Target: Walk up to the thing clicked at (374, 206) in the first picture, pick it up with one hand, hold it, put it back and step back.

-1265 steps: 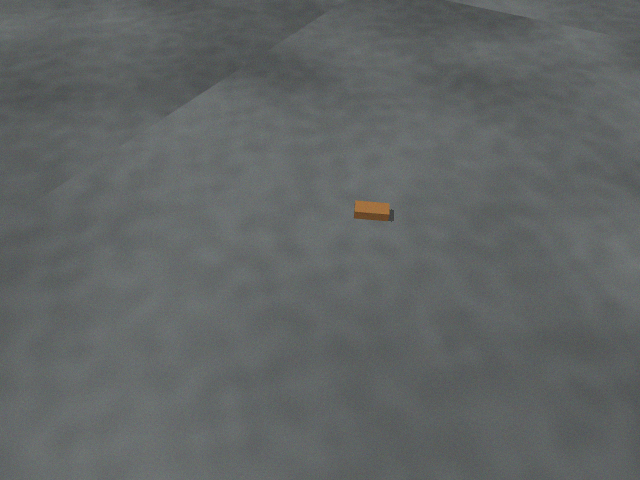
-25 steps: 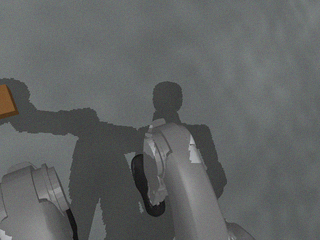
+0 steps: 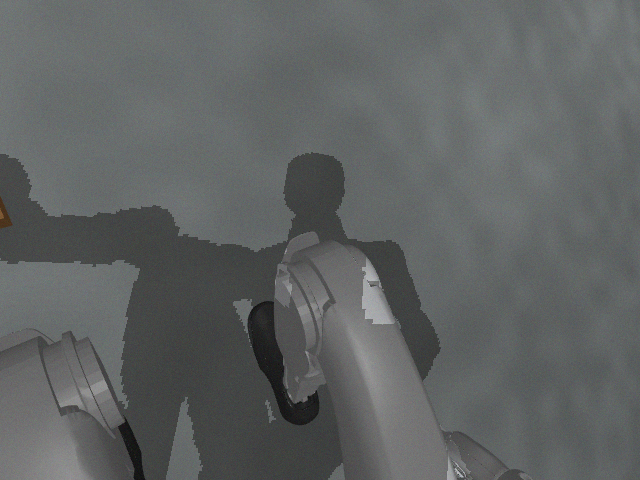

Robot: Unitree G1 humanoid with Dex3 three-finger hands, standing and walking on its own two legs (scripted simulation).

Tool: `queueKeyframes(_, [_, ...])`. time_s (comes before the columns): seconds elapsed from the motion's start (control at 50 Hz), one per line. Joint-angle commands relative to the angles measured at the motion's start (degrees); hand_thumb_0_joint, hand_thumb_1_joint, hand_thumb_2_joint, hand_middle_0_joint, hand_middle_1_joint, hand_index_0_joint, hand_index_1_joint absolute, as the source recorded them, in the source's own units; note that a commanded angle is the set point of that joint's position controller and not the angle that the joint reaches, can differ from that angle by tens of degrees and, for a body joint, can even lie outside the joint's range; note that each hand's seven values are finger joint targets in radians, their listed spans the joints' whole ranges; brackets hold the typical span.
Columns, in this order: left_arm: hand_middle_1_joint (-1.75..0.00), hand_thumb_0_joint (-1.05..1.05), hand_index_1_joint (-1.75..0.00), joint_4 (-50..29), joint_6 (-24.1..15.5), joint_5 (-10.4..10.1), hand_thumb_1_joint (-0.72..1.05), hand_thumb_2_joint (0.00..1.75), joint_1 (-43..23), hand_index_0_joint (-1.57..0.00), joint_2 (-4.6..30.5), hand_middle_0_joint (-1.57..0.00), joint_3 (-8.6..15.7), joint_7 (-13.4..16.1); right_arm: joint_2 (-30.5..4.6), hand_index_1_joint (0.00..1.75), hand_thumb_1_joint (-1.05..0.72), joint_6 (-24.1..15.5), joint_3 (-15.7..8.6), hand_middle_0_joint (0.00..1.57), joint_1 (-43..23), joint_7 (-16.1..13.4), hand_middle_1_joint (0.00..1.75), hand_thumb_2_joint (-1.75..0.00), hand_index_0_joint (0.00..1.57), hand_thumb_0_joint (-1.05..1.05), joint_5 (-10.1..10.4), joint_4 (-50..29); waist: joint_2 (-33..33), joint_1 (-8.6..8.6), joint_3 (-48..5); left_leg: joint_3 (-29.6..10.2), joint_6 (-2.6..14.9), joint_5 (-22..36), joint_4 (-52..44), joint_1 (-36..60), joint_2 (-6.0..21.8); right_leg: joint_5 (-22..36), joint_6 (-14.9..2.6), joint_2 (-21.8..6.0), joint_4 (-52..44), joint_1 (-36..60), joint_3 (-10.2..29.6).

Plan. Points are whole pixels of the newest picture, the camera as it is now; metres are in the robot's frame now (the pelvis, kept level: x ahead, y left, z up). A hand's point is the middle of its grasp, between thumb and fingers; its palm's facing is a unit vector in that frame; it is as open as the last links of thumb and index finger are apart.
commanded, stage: rest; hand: left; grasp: from above
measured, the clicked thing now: out of the picture +0.46 +0.28 -0.27
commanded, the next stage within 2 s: open in 0.02 s
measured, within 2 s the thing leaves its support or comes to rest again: neither
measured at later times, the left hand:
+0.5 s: hand out of the picture +0.45 +0.28 -0.25, palm faces -0.44 -0.12 -0.89, open 11.1 cm
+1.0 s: hand out of the picture +0.45 +0.28 -0.25, palm faces -0.45 -0.13 -0.88, open 13.5 cm
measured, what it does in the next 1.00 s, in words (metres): stands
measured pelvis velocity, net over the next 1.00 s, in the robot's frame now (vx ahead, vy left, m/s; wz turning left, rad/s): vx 0.00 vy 0.00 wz -0.01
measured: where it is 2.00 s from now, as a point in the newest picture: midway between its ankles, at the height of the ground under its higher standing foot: (216, 435)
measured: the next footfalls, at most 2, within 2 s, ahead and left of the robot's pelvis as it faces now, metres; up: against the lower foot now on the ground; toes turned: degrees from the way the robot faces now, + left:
none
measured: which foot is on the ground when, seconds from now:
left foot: down 0.00-1.00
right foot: down 0.00-1.00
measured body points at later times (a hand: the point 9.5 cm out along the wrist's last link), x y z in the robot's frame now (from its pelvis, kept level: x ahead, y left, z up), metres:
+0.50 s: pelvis +0.00 +0.00 +0.00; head +0.28 +0.12 +0.34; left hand +0.47 +0.29 -0.20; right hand +0.03 -0.26 -0.04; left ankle +0.06 +0.12 -0.26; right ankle +0.13 -0.13 -0.26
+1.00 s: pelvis +0.00 +0.00 +0.01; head +0.28 +0.12 +0.34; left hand +0.47 +0.29 -0.20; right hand +0.03 -0.25 -0.04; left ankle +0.06 +0.12 -0.26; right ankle +0.13 -0.13 -0.26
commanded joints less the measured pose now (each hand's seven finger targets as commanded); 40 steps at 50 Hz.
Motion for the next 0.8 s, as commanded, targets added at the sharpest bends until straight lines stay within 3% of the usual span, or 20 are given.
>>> queueKeyframes(0.0, [-0.46,0.0,-0.49,-5.5,0.2,-1.1,0.69,0.65,-15.0,-1.09,11.6,-1.11,-0.5,1.9,-18.7,0.3,-0.9,0.0,-5.0,0.2,11.5,-0.3,0.3,-0.91,0.2,0.0,0.7,0.6,25.9,-3.67,-36.9,6.5,1.6,11.9,-16.7,23.7,0.9,11.1,-5.01,2.5,-11.1,23.8,-8.4])
queueKeyframes(0.04, [-0.45,0.0,-0.48,-4.1,0.3,-0.9,0.69,0.63,-14.1,-1.08,10.7,-1.11,-1.2,1.6,-18.6,0.3,-0.9,-0.1,-4.9,0.2,11.6,-0.2,0.3,-0.91,0.2,0.0,0.6,0.5,26.2,-3.82,-36.2,6.3,1.42,12.7,-16.6,24.6,0.9,11.6,-5.0,2.5,-10.3,22.8,-8.8])
queueKeyframes(0.1, [-0.43,0.0,-0.47,-5.2,0.0,-1.0,0.69,0.62,-15.0,-1.08,12.1,-1.11,-0.8,1.7,-18.7,0.3,-0.9,0.0,-4.2,0.2,11.0,-0.3,0.3,-0.91,0.2,0.0,0.8,0.0,27.1,-3.77,-36.3,5.7,1.23,13.1,-17.2,25.3,1.1,12.0,-4.98,2.4,-10.4,23.0,-9.0])
queueKeyframes(0.12, [-0.48,0.0,-0.53,-5.0,0.1,-1.0,0.61,0.7,-15.2,-1.0,11.9,-1.03,-1.1,1.8,-18.8,0.3,-0.9,0.1,-4.1,0.2,10.7,-0.4,0.3,-0.9,0.2,0.0,0.7,0.1,26.8,-3.77,-35.8,5.6,1.25,12.4,-17.2,24.9,1.0,11.5,-4.98,2.3,-10.4,22.5,-8.9])
queueKeyframes(0.18, [-0.53,0.0,-0.58,-5.4,0.0,-0.9,0.37,0.72,-14.8,-0.77,12.3,-0.81,-1.2,1.7,-18.9,0.3,-0.9,0.2,-4.2,0.2,10.5,-0.6,0.3,-0.9,0.2,0.0,0.8,-0.6,26.5,-3.72,-35.4,5.9,1.39,11.3,-17.4,24.3,1.0,10.6,-5.04,2.5,-11.1,22.5,-8.8])
queueKeyframes(0.26, [-0.57,0.0,-0.62,-6.1,-0.1,-1.3,0.06,0.74,-14.8,-0.6,11.8,-0.65,-1.9,1.7,-18.7,0.3,-0.9,-0.1,-3.8,0.2,10.4,-0.7,0.3,-0.9,0.2,0.0,0.8,-0.9,26.0,-3.92,-35.5,5.8,1.42,11.1,-17.1,24.4,1.0,10.8,-4.85,2.3,-11.3,23.0,-8.9])
queueKeyframes(0.38, [-0.63,0.0,-0.67,-7.3,-0.1,-1.3,-0.17,0.75,-15.1,-0.41,11.7,-0.46,-2.0,2.0,-18.9,0.3,-0.9,-0.1,-4.1,0.2,11.0,-0.6,0.3,-0.91,0.2,0.0,0.9,-0.4,28.9,-4.13,-37.0,5.8,0.96,14.2,-16.9,26.8,1.3,13.5,-4.96,2.4,-10.6,23.9,-8.8])
queueKeyframes(0.54, [-0.74,0.0,-0.8,-6.8,0.5,-1.7,-0.31,0.9,-14.6,-0.29,11.2,-0.34,-2.1,1.1,-19.3,0.3,-0.89,-0.5,-4.1,0.2,10.9,-0.3,0.3,-0.9,0.2,0.0,1.0,-0.8,29.3,-4.25,-34.7,5.0,0.61,12.6,-18.1,27.0,1.3,11.8,-5.08,1.9,-10.4,21.3,-9.4])
queueKeyframes(0.74, [-0.84,0.0,-0.88,-8.0,0.0,-2.1,-0.41,0.94,-14.1,-0.17,12.2,-0.21,-1.6,0.8,-19.0,0.3,-0.89,-0.3,-3.8,0.2,12.1,0.1,0.3,-0.9,0.2,0.0,1.3,-1.3,29.5,-3.97,-36.6,4.7,0.61,15.5,-18.1,28.0,1.5,14.0,-5.13,2.4,-10.7,23.4,-9.4])
queueKeyframes(0.76, [-0.83,0.0,-0.88,-7.5,0.1,-2.2,-0.43,0.95,-13.7,-0.16,11.0,-0.21,-2.5,0.6,-18.6,0.3,-0.89,-0.5,-3.3,0.2,11.6,0.2,0.3,-0.9,0.2,0.0,1.3,-1.5,28.5,-4.47,-35.8,5.2,0.79,15.3,-17.5,27.5,1.4,14.3,-4.95,2.2,-10.8,23.9,-9.3])
queueKeyframes(0.78, [-0.86,0.0,-0.91,-7.8,0.0,-2.1,-0.44,0.97,-13.9,-0.15,12.2,-0.2,-1.8,0.9,-19.1,0.3,-0.89,-0.3,-3.7,0.2,12.1,-0.1,0.3,-0.9,0.2,0.0,1.2,-1.4,28.5,-4.31,-36.9,5.4,0.9,14.9,-18.0,27.6,1.3,13.9,-5.03,2.6,-11.6,24.6,-9.2])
